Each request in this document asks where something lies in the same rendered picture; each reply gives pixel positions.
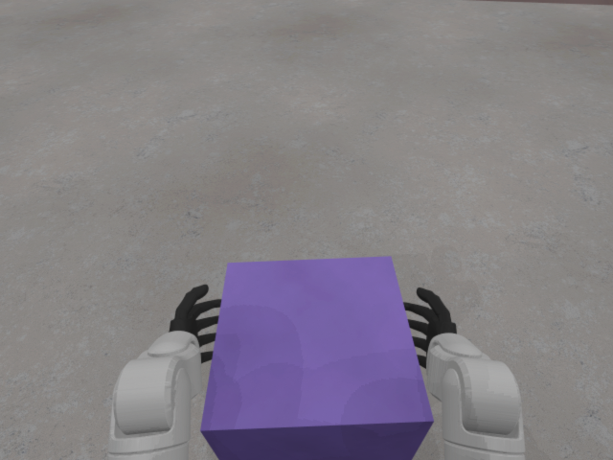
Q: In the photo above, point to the robot right forearm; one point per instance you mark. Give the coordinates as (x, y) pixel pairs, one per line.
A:
(481, 402)

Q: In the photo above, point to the left robot hand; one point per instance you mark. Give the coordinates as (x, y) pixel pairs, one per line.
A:
(187, 312)

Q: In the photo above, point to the carton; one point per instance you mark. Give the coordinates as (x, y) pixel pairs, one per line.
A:
(314, 360)

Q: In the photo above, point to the right robot hand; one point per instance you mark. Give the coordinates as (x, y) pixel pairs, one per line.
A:
(439, 320)

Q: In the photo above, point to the robot left forearm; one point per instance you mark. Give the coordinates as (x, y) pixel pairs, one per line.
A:
(151, 402)

